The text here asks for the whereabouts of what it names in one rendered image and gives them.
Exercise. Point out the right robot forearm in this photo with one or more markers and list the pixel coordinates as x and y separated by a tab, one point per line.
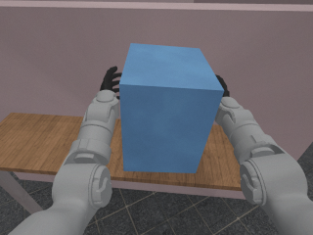
244	133

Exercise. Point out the carton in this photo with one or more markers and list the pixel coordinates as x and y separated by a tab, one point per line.
169	97

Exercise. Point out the left robot forearm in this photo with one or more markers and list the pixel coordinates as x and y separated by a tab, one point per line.
93	143

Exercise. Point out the right robot upper arm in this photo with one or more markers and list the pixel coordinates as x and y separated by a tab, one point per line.
277	184

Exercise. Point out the left robot upper arm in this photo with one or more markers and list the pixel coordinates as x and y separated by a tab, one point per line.
79	190

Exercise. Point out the robot left hand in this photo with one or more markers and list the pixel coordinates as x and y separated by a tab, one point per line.
108	84

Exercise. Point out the robot right hand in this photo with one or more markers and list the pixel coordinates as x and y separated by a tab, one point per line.
223	84

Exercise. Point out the table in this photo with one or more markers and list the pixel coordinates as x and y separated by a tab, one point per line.
37	143

